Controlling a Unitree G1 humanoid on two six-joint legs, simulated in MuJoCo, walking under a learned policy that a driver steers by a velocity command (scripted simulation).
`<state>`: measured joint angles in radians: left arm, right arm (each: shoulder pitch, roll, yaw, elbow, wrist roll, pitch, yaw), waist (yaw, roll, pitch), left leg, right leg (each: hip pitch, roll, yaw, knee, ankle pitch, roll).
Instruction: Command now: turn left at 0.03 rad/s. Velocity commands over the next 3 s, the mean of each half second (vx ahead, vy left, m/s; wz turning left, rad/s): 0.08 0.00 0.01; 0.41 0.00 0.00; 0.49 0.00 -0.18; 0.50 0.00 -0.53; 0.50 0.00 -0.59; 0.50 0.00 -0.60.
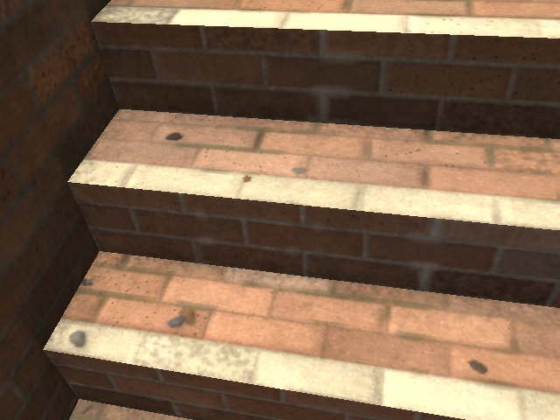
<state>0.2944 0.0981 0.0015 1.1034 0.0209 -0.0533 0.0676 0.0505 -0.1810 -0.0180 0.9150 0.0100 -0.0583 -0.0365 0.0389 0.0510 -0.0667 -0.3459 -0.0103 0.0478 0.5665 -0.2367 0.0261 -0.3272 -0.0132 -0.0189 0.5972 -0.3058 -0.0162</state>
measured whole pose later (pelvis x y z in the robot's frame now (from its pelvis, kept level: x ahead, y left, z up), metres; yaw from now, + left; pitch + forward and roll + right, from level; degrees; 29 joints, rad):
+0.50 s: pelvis +0.06 -0.02 +0.01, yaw +1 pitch +3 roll -1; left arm 0.32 0.18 0.04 1.04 0.03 -0.04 0.04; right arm 0.25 -0.20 -0.01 1.03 -0.01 -0.08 0.00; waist 0.03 0.00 -0.09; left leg -0.41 0.03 0.05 0.76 -0.30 0.13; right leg -0.21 0.05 -0.06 0.48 -0.33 -0.08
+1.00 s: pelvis +0.19 +0.00 +0.10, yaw +0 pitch +4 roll -2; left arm 0.00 0.07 -0.06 0.70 0.03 0.01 0.03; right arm 0.38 -0.16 -0.05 0.94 0.01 -0.12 0.03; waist 0.00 0.03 -0.04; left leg -0.47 -0.06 -0.13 1.23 0.11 0.16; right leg -0.80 0.05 -0.14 1.23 -0.53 -0.14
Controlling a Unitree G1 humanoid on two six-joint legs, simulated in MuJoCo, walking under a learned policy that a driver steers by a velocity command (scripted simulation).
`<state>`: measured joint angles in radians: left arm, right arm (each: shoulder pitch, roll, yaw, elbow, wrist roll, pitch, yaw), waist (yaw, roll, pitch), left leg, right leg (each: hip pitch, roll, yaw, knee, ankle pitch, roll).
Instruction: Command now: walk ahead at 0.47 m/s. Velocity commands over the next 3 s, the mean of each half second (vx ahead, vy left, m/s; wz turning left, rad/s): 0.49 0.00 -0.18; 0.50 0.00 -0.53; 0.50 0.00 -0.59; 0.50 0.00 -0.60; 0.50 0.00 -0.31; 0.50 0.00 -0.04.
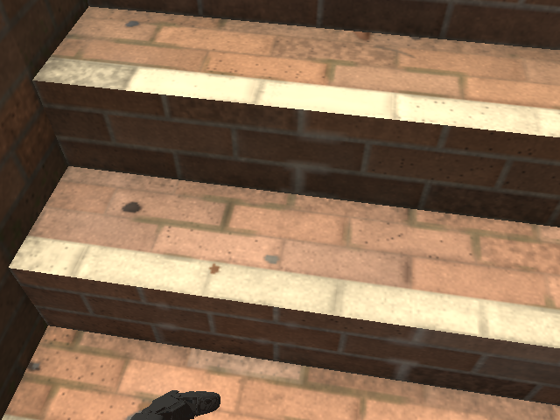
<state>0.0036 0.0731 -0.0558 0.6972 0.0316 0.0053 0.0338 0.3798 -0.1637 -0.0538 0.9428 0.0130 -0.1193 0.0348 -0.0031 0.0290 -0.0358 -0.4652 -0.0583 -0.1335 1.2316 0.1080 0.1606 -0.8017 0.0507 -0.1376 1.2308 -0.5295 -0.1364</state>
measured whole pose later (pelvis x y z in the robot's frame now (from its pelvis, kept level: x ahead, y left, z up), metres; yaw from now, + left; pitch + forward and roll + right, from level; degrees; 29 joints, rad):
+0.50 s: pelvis +0.21 +0.08 +0.14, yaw -4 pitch +13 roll +5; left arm 0.54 0.05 -0.03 1.19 0.04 -0.10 -0.13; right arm -0.15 -0.11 0.09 0.74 -0.04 0.06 0.08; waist 0.07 -0.08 -0.17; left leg -1.16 0.04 0.14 1.40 -0.49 0.12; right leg -0.19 -0.14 0.06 0.24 -0.12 -0.06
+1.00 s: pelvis +0.43 +0.09 +0.32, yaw -20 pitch +9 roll -2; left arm -0.09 0.11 -0.06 0.83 0.01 0.09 -0.10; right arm 0.55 -0.06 0.07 1.20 -0.13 -0.07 0.12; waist -0.04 0.04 -0.17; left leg -0.05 0.08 0.36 0.17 -0.27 -0.01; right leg -1.50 -0.16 -0.13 1.87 -0.20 -0.27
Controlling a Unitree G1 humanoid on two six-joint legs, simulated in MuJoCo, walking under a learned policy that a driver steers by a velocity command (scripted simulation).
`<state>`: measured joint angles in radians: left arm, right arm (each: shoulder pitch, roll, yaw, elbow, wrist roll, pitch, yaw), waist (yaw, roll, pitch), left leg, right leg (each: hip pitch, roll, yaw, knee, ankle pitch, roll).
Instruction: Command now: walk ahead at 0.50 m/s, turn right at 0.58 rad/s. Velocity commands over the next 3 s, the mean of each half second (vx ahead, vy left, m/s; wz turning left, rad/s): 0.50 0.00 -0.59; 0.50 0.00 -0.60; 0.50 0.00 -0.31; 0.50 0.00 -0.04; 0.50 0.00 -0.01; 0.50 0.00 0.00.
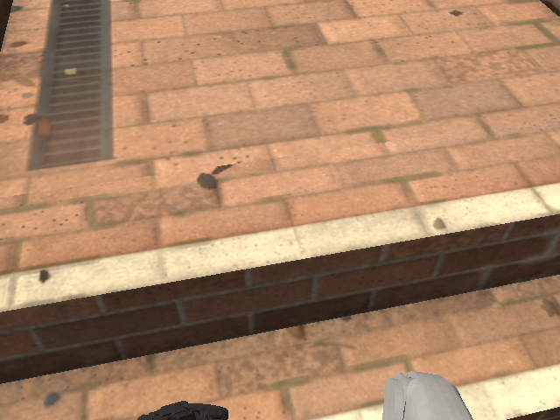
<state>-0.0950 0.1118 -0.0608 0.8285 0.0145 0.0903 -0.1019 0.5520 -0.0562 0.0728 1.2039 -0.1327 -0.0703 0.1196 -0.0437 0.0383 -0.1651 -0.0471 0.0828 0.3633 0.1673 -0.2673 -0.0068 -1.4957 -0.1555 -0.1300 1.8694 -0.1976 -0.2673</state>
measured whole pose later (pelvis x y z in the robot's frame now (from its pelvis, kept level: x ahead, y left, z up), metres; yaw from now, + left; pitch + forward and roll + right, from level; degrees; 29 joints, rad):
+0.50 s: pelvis +0.25 -0.03 +0.22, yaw -17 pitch +8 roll +5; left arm 0.54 0.19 -0.03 1.09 0.02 -0.09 -0.13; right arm -0.03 -0.09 0.09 0.62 -0.03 0.01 0.09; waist -0.01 -0.12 -0.15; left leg -1.19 -0.01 0.05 1.63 -0.16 0.06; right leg -0.21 0.01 0.14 0.33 -0.11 -0.16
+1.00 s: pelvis +0.45 -0.14 +0.37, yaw -35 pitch +4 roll +1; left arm 0.02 0.21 -0.02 0.72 0.04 -0.03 -0.14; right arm 0.38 -0.18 0.01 0.92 -0.11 -0.10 0.03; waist -0.06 -0.02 -0.10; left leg 0.01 0.12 0.24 0.44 -0.45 -0.05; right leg -0.62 -0.06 -0.08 0.80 -0.05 -0.12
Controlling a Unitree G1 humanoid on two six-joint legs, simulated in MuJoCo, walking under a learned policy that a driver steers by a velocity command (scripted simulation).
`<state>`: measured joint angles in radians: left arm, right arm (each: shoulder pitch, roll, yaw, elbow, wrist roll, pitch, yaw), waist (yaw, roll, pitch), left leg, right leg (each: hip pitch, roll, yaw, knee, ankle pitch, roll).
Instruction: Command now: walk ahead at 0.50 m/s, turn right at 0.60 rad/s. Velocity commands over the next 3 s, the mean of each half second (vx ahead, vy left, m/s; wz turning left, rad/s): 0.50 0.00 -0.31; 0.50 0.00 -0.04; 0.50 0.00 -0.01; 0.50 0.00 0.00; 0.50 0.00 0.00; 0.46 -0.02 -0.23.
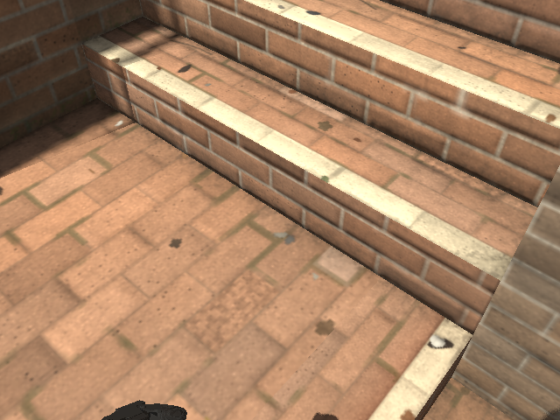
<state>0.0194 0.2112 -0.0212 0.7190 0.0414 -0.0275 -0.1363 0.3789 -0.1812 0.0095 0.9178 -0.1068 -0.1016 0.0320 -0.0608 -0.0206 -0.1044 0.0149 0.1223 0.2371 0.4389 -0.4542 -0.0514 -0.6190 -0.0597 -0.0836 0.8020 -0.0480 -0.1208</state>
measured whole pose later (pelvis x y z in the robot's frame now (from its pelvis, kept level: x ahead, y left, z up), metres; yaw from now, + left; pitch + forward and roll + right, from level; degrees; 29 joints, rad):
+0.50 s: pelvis +0.23 +0.01 +0.06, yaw -10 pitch +8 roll +3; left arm 0.35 0.27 0.05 0.90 0.10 -0.09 -0.12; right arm 0.09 -0.22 0.07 0.67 -0.04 -0.05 0.06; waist 0.02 -0.07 -0.15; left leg -0.96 -0.02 0.11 1.47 -0.66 0.08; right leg -0.28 -0.04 0.12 0.62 -0.07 -0.12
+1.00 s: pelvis +0.50 -0.07 +0.21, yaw -9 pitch +3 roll +0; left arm 0.23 0.23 0.06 0.75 0.05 -0.10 0.00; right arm 0.32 -0.27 -0.06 0.89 0.00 -0.12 -0.02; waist 0.00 0.02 -0.03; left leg -0.31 -0.01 -0.04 1.14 -0.33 0.06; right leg -0.39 0.04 -0.11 0.52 -0.19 -0.10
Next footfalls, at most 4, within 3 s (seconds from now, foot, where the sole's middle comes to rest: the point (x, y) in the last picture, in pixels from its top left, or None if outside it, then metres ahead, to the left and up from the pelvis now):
0.42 left None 0.34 0.10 -0.56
0.92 right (346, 360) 0.59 -0.15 -0.56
1.42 left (284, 279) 0.81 -0.03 -0.56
1.98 right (376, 174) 0.95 -0.25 -0.36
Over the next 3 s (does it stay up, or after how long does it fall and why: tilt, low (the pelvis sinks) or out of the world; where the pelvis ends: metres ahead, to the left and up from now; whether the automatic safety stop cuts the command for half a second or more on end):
stays up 1.40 -0.05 0.60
